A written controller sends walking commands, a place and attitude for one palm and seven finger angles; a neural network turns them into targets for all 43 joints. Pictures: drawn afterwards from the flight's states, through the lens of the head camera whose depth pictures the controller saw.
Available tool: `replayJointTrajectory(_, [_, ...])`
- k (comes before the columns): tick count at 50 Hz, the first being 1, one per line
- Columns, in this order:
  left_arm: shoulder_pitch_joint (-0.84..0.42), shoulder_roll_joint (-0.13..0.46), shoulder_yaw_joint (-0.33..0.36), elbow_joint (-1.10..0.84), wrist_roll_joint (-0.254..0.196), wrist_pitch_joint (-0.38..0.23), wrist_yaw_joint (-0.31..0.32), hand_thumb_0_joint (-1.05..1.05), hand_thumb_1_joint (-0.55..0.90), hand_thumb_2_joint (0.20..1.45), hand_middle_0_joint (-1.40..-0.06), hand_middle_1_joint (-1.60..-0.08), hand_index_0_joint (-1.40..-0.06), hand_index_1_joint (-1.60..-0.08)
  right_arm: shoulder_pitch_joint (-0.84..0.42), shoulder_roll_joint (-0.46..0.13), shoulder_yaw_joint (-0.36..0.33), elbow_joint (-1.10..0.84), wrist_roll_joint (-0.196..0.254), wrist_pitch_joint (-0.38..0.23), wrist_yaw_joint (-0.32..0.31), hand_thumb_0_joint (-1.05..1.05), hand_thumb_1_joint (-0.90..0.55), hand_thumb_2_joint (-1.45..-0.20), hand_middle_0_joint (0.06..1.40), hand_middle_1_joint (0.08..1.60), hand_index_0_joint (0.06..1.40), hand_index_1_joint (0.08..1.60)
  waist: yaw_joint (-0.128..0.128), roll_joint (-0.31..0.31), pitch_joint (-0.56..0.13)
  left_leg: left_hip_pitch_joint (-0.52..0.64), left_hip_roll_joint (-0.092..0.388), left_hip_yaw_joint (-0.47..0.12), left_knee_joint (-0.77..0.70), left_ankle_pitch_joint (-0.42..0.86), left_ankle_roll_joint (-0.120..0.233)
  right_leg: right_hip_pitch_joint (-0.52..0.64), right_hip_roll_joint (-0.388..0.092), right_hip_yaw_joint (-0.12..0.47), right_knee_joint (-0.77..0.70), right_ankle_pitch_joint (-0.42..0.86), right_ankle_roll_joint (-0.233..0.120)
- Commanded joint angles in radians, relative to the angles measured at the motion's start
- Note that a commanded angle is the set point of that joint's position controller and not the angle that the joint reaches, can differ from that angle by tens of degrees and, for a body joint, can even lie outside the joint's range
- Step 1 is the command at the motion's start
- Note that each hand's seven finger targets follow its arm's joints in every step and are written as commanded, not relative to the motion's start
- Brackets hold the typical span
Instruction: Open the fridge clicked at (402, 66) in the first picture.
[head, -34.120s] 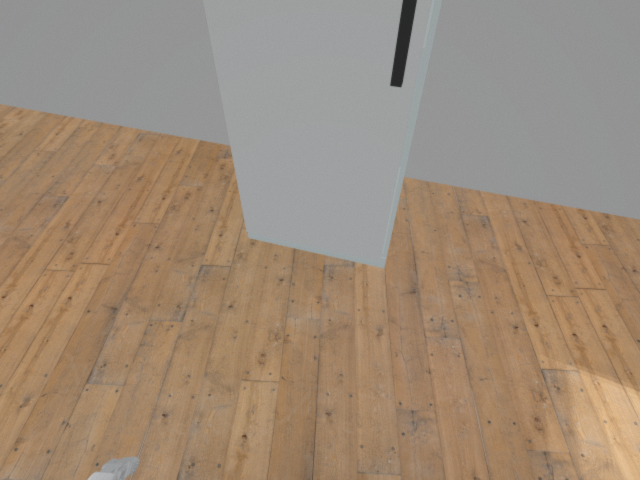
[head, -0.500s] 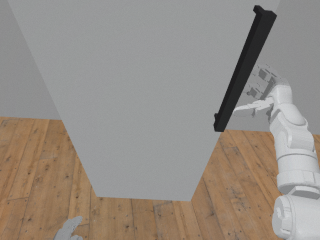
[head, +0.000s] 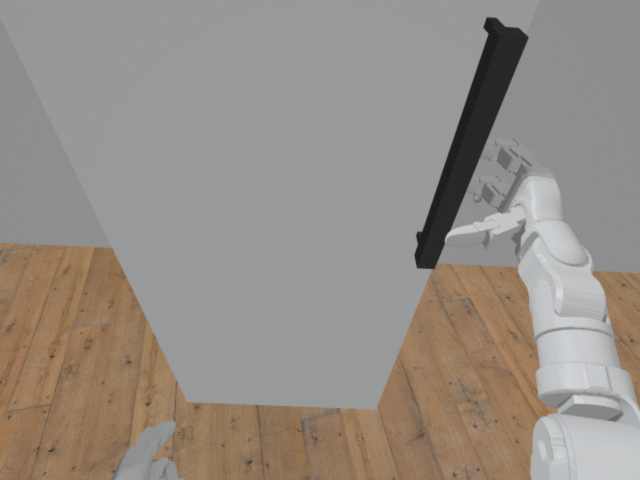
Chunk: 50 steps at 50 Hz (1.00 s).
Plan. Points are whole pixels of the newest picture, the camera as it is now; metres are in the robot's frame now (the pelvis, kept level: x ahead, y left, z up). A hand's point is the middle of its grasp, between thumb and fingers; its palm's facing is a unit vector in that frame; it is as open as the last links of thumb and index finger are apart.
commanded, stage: slide the fingers in behind the handle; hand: right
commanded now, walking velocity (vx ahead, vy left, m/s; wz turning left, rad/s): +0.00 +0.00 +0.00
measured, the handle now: (452, 164) +0.45 -0.13 +0.20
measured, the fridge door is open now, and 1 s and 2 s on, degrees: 0 0 0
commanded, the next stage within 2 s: grip the handle and tug to test in 1.24 s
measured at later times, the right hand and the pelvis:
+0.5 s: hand (461, 196) +0.41 -0.13 +0.19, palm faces -0.03 +1.00 +0.01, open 13.9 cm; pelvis +0.01 -0.01 +0.00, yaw -1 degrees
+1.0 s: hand (454, 199) +0.40 -0.12 +0.19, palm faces +0.00 +1.00 -0.01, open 14.0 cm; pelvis +0.00 +0.01 +0.00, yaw +0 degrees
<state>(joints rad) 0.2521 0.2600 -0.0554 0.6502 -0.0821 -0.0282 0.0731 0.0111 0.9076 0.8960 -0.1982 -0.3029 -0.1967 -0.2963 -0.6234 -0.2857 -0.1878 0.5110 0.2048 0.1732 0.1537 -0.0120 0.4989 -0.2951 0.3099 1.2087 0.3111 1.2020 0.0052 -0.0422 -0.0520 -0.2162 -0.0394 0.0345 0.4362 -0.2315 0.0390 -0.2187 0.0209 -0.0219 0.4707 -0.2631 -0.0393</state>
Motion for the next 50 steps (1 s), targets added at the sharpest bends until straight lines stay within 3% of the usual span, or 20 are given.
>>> replayJointTrajectory(1, [-0.113,0.115,0.041,-0.141,0.005,-0.047,0.013,0.000,0.900,0.900,-0.200,-0.300,-0.200,-0.300,-0.504,-0.149,-0.014,-0.257,0.009,-0.050,-0.018,0.000,0.500,-0.300,0.300,1.200,0.300,1.200,0.010,0.038,-0.235,0.043,0.024,-0.020,-0.052,0.225,-0.002,0.123,-0.032,0.052,-0.051,0.251,-0.006])
replayJointTrajectory(5, [-0.125,0.109,0.041,-0.140,0.011,-0.044,0.012,0.000,0.900,0.900,-0.200,-0.300,-0.200,-0.300,-0.521,-0.130,-0.003,-0.302,-0.004,-0.040,-0.049,0.000,0.500,-0.300,0.300,1.200,0.300,1.200,0.005,0.009,-0.263,0.049,0.024,-0.017,-0.048,0.239,0.003,0.158,-0.031,0.057,-0.051,0.291,0.001])
replayJointTrajectory(6, [-0.125,0.107,0.041,-0.141,0.014,-0.044,0.012,0.000,0.900,0.900,-0.200,-0.300,-0.200,-0.300,-0.492,-0.141,-0.023,-0.299,-0.005,-0.035,-0.056,0.000,0.500,-0.300,0.300,1.200,0.300,1.200,-0.007,0.014,-0.278,0.066,0.024,-0.017,-0.043,0.254,0.005,0.157,-0.030,0.057,-0.049,0.307,0.004])
replayJointTrajectory(8, [-0.127,0.103,0.036,-0.137,0.015,-0.037,0.011,0.000,0.900,0.900,-0.200,-0.300,-0.200,-0.300,-0.497,-0.096,0.012,-0.289,-0.005,-0.024,-0.060,0.000,0.500,-0.300,0.300,1.200,0.300,1.200,0.002,0.022,-0.265,0.060,0.022,-0.012,-0.044,0.258,0.005,0.156,-0.031,0.056,-0.052,0.309,0.009])
replayJointTrajectory(9, [-0.121,0.109,0.041,-0.132,0.015,-0.032,0.012,0.000,0.900,0.900,-0.200,-0.300,-0.200,-0.300,-0.469,-0.141,-0.028,-0.254,-0.006,-0.018,-0.068,0.000,0.500,-0.300,0.300,1.200,0.300,1.200,-0.005,0.058,-0.254,0.069,0.023,-0.013,-0.049,0.248,0.003,0.144,-0.034,0.055,-0.052,0.300,0.007])
replayJointTrajectory(11, [-0.125,0.106,0.038,-0.136,0.017,-0.027,0.014,0.000,0.900,0.900,-0.200,-0.300,-0.200,-0.300,-0.485,-0.124,-0.015,-0.274,-0.010,-0.012,-0.071,0.000,0.500,-0.300,0.300,1.200,0.300,1.200,0.000,0.071,-0.259,0.080,0.024,-0.012,-0.048,0.266,0.002,0.143,-0.033,0.055,-0.058,0.311,0.008])
replayJointTrajectory(16, [-0.135,0.098,0.038,-0.136,0.015,-0.022,0.014,0.000,0.900,0.900,-0.200,-0.300,-0.200,-0.300,-0.515,-0.063,0.039,-0.295,-0.012,-0.001,-0.071,0.000,0.500,-0.300,0.300,1.200,0.300,1.200,0.013,0.035,-0.250,0.059,0.024,-0.011,-0.051,0.270,0.003,0.170,-0.032,0.054,-0.053,0.325,0.011])
replayJointTrajectory(19, [-0.135,0.098,0.040,-0.136,0.017,-0.019,0.012,0.000,0.900,0.900,-0.200,-0.300,-0.200,-0.300,-0.475,-0.055,0.042,-0.303,-0.014,0.001,-0.075,0.000,0.500,-0.300,0.300,1.200,0.300,1.200,0.002,0.027,-0.265,0.069,0.023,-0.009,-0.047,0.293,0.005,0.187,-0.034,0.051,-0.047,0.361,0.015])
replayJointTrajectory(21, [-0.136,0.096,0.037,-0.129,0.017,-0.020,0.013,0.000,0.900,0.900,-0.200,-0.300,-0.200,-0.300,-0.509,-0.032,0.063,-0.292,-0.012,0.007,-0.075,0.000,0.500,-0.300,0.300,1.200,0.300,1.200,0.016,0.038,-0.238,0.051,0.023,-0.008,-0.052,0.272,0.003,0.171,-0.032,0.056,-0.052,0.330,0.015])
replayJointTrajectory(25, [-0.141,0.099,0.038,-0.130,0.022,-0.017,0.015,0.000,0.900,0.900,-0.200,-0.300,-0.200,-0.300,-0.510,-0.085,0.010,-0.308,-0.009,-0.001,-0.088,0.000,0.500,-0.300,0.300,1.200,0.300,1.200,-0.001,0.055,-0.278,0.088,0.025,-0.014,-0.053,0.284,0.005,0.173,-0.028,0.056,-0.056,0.339,0.011])
replayJointTrajectory(28, [-0.143,0.089,0.038,-0.133,0.020,-0.022,0.011,0.000,0.900,0.900,-0.200,-0.300,-0.200,-0.300,-0.513,-0.020,0.067,-0.343,-0.015,-0.010,-0.086,0.000,0.500,-0.300,0.300,1.200,0.300,1.200,0.006,0.031,-0.288,0.089,0.024,-0.011,-0.045,0.317,0.005,0.191,-0.029,0.051,-0.048,0.372,0.015])
replayJointTrajectory(31, [-0.146,0.088,0.039,-0.131,0.021,-0.027,0.004,0.000,0.900,0.900,-0.200,-0.300,-0.200,-0.300,-0.472,0.005,0.080,-0.349,-0.012,-0.014,-0.091,0.000,0.500,-0.300,0.300,1.200,0.300,1.200,0.001,0.021,-0.282,0.080,0.021,-0.007,-0.046,0.314,0.006,0.206,-0.032,0.054,-0.048,0.388,0.022])
replayJointTrajectory(35, [-0.159,0.096,0.036,-0.131,0.023,-0.012,0.005,0.000,0.900,0.900,-0.200,-0.300,-0.200,-0.300,-0.409,-0.064,0.004,-0.319,-0.006,0.015,-0.107,0.000,0.500,-0.300,0.300,1.200,0.300,1.200,-0.019,0.089,-0.248,0.116,0.025,-0.013,-0.063,0.299,0.000,0.144,-0.028,0.042,-0.068,0.325,0.010])
replayJointTrajectory(37, [-0.168,0.090,0.031,-0.135,0.024,-0.002,0.007,0.000,0.900,0.900,-0.200,-0.300,-0.200,-0.300,-0.398,-0.054,0.006,-0.296,-0.013,0.036,-0.117,0.000,0.500,-0.300,0.300,1.200,0.300,1.200,-0.020,0.106,-0.205,0.112,0.027,-0.015,-0.073,0.264,-0.002,0.114,-0.026,0.036,-0.078,0.279,0.005])
replayJointTrajectory(39, [-0.174,0.095,0.034,-0.139,0.025,0.006,0.009,0.000,0.900,0.900,-0.200,-0.300,-0.200,-0.300,-0.395,-0.102,-0.029,-0.304,-0.022,0.039,-0.131,0.000,0.500,-0.300,0.300,1.200,0.300,1.200,-0.029,0.110,-0.193,0.121,0.032,-0.025,-0.084,0.243,-0.005,0.109,-0.027,0.031,-0.082,0.259,-0.002])
replayJointTrajectory(40, [-0.180,0.091,0.029,-0.143,0.024,0.009,0.011,0.000,0.900,0.900,-0.200,-0.300,-0.200,-0.300,-0.421,-0.093,-0.014,-0.316,-0.024,0.038,-0.132,0.000,0.500,-0.300,0.300,1.200,0.300,1.200,-0.022,0.081,-0.195,0.120,0.035,-0.029,-0.087,0.234,-0.005,0.106,-0.024,0.029,-0.086,0.246,-0.003])
replayJointTrajectory(42, [-0.174,0.088,0.028,-0.142,0.025,0.007,0.015,0.000,0.900,0.900,-0.200,-0.300,-0.200,-0.300,-0.452,-0.071,0.009,-0.306,-0.025,0.036,-0.127,0.000,0.500,-0.300,0.300,1.200,0.300,1.200,-0.009,0.091,-0.193,0.109,0.034,-0.033,-0.093,0.228,-0.007,0.111,-0.023,0.028,-0.083,0.234,-0.007])
replayJointTrajectory(44, [-0.168,0.095,0.032,-0.141,0.025,0.005,0.018,0.000,0.900,0.900,-0.200,-0.300,-0.200,-0.300,-0.468,-0.112,-0.011,-0.315,-0.025,0.018,-0.120,0.000,0.500,-0.300,0.300,1.200,0.300,1.200,-0.010,0.081,-0.214,0.123,0.036,-0.038,-0.093,0.227,-0.006,0.120,-0.024,0.030,-0.080,0.232,-0.008])
replayJointTrajectory(48, [-0.167,0.084,0.032,-0.142,0.020,-0.015,0.019,0.000,0.900,0.900,-0.200,-0.300,-0.200,-0.300,-0.528,-0.023,0.075,-0.368,-0.014,-0.016,-0.091,0.000,0.500,-0.300,0.300,1.200,0.300,1.200,0.014,0.008,-0.271,0.110,0.031,-0.034,-0.080,0.283,-0.001,0.179,-0.018,0.032,-0.064,0.280,-0.005])
replayJointTrajectory(50, [-0.167,0.090,0.034,-0.138,0.018,-0.019,0.018,0.000,0.900,0.900,-0.200,-0.300,-0.200,-0.300,-0.493,-0.035,0.064,-0.345,-0.004,-0.016,-0.080,0.000,0.500,-0.300,0.300,1.200,0.300,1.200,0.011,0.042,-0.267,0.109,0.031,-0.034,-0.082,0.279,-0.005,0.168,-0.019,0.035,-0.065,0.268,-0.007])
